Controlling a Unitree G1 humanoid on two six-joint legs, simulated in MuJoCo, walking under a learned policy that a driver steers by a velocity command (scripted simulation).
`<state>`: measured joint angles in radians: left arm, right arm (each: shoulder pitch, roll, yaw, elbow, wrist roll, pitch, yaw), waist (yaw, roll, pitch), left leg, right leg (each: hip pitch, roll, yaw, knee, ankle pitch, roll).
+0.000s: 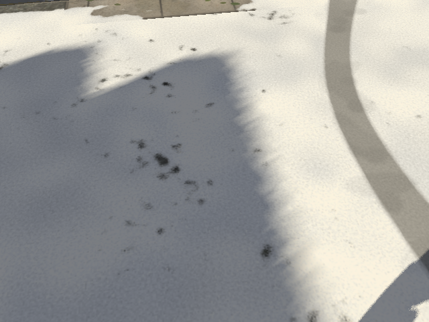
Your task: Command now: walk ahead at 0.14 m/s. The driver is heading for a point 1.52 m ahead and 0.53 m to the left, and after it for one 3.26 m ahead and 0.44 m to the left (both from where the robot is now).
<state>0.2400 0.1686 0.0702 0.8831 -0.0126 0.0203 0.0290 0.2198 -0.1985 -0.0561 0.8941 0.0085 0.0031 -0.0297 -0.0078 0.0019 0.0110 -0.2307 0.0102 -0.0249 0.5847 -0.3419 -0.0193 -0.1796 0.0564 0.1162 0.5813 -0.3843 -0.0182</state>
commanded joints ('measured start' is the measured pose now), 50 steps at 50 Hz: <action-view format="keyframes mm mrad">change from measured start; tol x32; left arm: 1 59 101 26 -26 -21 -19 7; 26 -402 72 -20 -291 -17 -117 -56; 33 222 202 33 -96 4 -107 -49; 50 90 246 16 -1 -21 -123 -31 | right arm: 1 22 -101 -25 -30 20 -12 -11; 9 -46 -81 -17 -99 34 -148 32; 12 509 -242 -89 91 5 -150 47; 50 -218 -118 7 -172 7 -94 38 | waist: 1 14 -14 56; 26 -33 119 78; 33 166 -205 -486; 36 50 6 -46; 50 74 -48 35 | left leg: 1 -39 -19 -15 -50 -291 75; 9 -401 -25 11 248 -68 120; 14 518 332 -655 -191 620 318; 25 112 134 -121 -441 671 159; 30 241 168 -99 -11 1220 118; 33 -438 -72 -179 819 -204 76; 50 -314 83 -10 -3 395 15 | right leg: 1 -125 -23 33 -96 -278 -83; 9 70 -297 446 -134 160 -263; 12 -433 -3 2 634 662 -51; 13 -719 43 -17 817 -158 -18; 15 -924 -29 13 916 -140 -46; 28 -269 18 -173 -56 404 -46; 31 357 -91 -43 -41 389 -175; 32 743 -409 458 -68 280 -377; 39 -97 -255 165 -451 248 -258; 50 -10 -252 29 -412 240 -192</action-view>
